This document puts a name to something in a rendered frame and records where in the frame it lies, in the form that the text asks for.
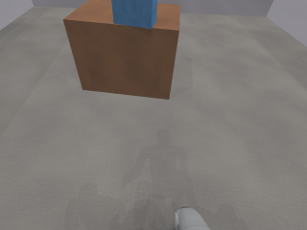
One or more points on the pedestal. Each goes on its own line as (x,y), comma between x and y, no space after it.
(122,59)

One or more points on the robot right shin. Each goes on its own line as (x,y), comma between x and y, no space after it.
(184,206)

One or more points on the right robot thigh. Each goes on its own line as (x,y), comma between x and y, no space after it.
(189,219)

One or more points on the carton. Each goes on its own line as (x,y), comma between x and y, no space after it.
(135,13)

